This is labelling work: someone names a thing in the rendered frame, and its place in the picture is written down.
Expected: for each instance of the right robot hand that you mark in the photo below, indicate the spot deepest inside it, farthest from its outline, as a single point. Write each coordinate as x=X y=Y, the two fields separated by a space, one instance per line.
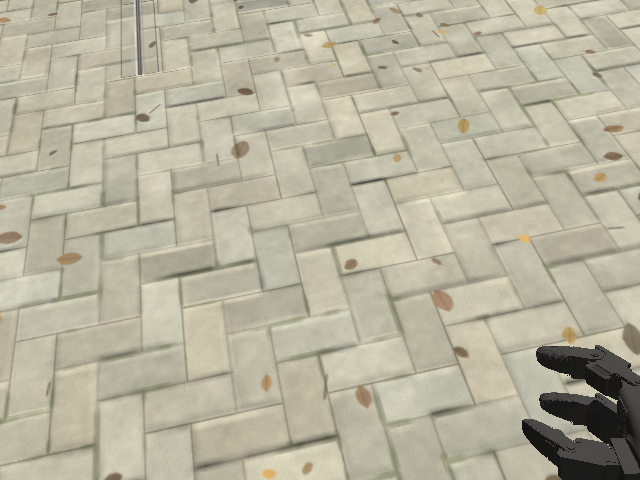
x=615 y=424

